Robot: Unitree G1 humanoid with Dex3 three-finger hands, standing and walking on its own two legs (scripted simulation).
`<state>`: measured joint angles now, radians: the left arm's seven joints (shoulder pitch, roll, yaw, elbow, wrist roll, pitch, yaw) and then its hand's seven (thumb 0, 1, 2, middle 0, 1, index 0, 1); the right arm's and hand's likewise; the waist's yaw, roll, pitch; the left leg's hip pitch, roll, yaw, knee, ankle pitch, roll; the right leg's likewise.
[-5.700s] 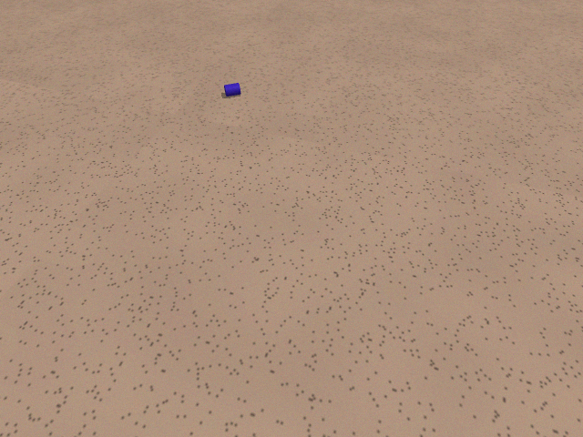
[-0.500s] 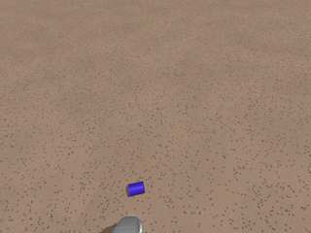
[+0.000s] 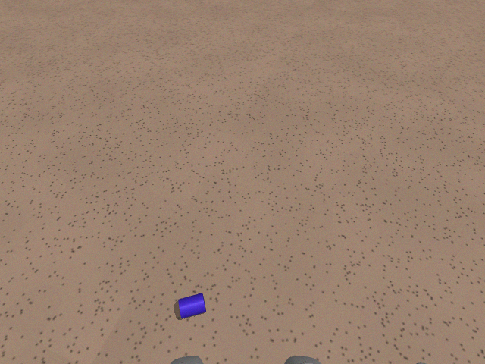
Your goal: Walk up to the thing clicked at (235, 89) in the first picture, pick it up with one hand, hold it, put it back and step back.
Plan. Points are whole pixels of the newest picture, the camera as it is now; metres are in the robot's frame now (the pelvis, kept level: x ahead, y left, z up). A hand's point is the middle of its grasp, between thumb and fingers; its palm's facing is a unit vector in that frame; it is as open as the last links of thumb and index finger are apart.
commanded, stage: walk up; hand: left
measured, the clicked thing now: (192, 305) +0.42 +0.20 -0.72
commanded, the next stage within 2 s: stand in 1.44 s
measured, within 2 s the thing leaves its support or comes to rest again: neither
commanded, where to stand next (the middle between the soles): +0.07 -0.02 m, yaw +1 degrees
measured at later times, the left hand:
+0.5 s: hand (115, 363) +0.14 +0.24 -0.13, palm faces +0.00 -0.95 -0.31, open 7.4 cm
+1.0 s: hand out of the picture +0.10 +0.26 -0.13, palm faces +0.05 -0.94 -0.34, open 7.4 cm
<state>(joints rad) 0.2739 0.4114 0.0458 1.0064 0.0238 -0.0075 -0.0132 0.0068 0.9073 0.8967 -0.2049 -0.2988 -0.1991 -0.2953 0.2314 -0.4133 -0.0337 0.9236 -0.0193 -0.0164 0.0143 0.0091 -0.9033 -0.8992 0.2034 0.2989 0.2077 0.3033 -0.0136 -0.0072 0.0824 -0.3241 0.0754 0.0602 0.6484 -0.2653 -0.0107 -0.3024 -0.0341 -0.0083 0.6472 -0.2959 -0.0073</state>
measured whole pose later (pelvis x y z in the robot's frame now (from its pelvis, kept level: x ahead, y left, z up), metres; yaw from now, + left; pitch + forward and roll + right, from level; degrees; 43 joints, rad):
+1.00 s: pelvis +0.04 +0.00 +0.02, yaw +3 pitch -2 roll +0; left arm 0.09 0.35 0.01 1.16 0.01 0.00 -0.01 0.01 0.91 0.90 -0.20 -0.30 -0.20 -0.30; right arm 0.09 -0.36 0.01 1.14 -0.01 -0.01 0.01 0.01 -0.91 -0.90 0.20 0.30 0.21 0.30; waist 0.01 0.01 0.05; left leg -0.14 0.02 -0.03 0.39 -0.21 -0.02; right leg -0.11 -0.04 -0.07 0.38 -0.22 0.02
